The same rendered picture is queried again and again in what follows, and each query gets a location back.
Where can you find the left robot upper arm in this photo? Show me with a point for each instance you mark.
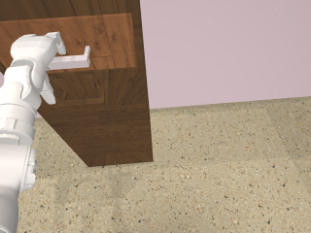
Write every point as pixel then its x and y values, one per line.
pixel 17 173

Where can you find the left robot forearm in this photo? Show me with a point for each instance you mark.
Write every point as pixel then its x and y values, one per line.
pixel 19 101

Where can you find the cabinet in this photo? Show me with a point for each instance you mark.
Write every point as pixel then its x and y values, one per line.
pixel 119 133

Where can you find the drawer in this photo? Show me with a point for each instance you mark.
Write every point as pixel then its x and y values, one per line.
pixel 110 38

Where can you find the left robot hand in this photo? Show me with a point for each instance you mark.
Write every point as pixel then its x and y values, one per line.
pixel 42 48

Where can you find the handle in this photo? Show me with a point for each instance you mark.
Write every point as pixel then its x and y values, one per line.
pixel 71 61
pixel 82 104

